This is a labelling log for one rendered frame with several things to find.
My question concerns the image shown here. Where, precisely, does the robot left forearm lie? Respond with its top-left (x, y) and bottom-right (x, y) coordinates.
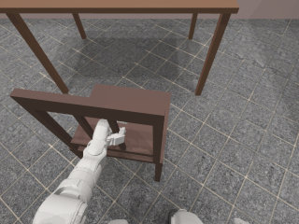
top-left (32, 139), bottom-right (107, 224)

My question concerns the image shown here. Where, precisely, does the robot right shin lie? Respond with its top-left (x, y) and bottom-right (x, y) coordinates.
top-left (176, 209), bottom-right (187, 214)

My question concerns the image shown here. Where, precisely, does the robot left upper arm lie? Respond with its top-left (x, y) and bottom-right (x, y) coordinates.
top-left (35, 194), bottom-right (89, 224)

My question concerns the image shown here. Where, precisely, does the chair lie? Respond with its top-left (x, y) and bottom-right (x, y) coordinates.
top-left (9, 83), bottom-right (172, 182)

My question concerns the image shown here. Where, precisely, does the robot right thigh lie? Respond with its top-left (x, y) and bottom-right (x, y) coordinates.
top-left (171, 211), bottom-right (204, 224)

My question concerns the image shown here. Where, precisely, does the robot left hand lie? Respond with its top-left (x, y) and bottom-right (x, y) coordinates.
top-left (93, 119), bottom-right (128, 147)

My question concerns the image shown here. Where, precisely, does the table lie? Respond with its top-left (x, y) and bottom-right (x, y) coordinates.
top-left (0, 0), bottom-right (239, 96)

